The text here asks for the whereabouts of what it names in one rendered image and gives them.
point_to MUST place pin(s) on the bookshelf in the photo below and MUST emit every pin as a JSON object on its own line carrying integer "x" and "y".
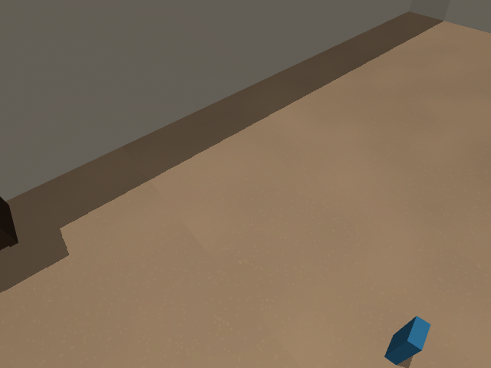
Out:
{"x": 8, "y": 235}

